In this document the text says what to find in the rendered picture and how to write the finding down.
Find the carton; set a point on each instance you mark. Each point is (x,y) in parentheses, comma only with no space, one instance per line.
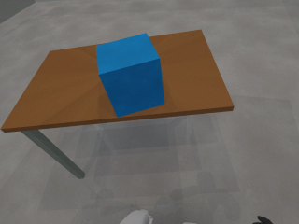
(131,73)

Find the table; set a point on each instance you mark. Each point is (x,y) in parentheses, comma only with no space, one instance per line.
(67,91)

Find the robot left thigh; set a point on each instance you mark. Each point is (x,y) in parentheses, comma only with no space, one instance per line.
(138,217)

